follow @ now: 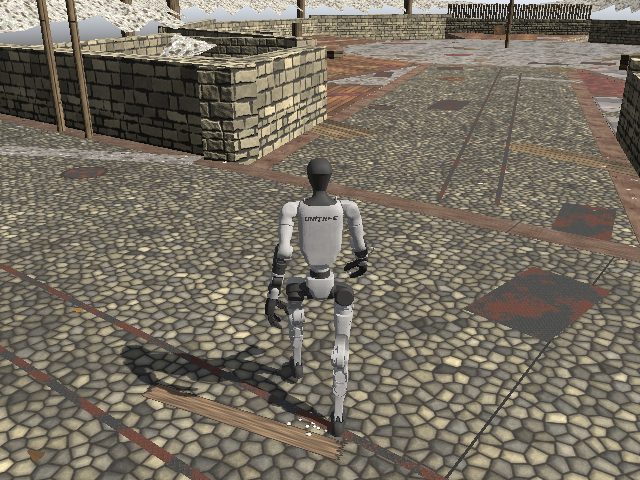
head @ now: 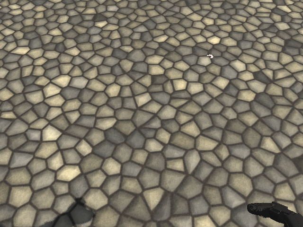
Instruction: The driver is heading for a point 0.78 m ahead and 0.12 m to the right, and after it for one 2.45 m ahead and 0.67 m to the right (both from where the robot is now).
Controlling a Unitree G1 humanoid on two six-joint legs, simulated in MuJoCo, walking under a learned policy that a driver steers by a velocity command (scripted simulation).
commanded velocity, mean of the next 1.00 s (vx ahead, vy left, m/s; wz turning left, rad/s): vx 0.99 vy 0.00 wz -0.38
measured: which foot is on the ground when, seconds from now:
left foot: up 0.00-0.06, down 0.08-0.58, up 0.60-0.98, down 1.00-1.00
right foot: down 0.00-0.10, up 0.12-0.54, down 0.56-1.00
